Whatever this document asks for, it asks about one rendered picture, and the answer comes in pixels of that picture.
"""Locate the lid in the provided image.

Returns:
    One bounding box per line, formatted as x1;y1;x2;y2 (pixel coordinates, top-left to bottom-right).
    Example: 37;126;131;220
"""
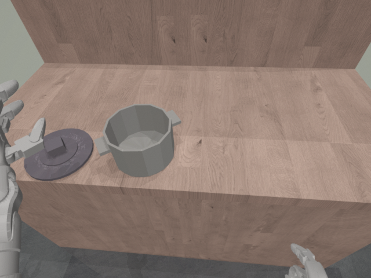
24;129;93;181

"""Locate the pot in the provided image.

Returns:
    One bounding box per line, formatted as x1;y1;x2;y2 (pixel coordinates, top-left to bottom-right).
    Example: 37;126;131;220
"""
94;104;181;177

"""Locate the robot right hand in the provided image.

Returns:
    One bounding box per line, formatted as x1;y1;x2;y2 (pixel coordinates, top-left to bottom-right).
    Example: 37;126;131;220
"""
285;243;328;278

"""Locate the knob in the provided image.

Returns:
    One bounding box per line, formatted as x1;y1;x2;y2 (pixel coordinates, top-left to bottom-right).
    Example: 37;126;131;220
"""
45;136;67;156

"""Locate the table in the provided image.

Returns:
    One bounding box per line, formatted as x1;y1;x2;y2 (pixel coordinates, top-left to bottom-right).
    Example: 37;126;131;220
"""
3;0;371;268

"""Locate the left robot forearm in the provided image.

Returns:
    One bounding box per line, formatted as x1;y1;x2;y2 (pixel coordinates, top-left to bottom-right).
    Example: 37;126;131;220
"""
0;165;23;278

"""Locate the robot left hand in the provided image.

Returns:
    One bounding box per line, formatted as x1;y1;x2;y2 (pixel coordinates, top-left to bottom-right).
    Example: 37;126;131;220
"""
0;80;46;166

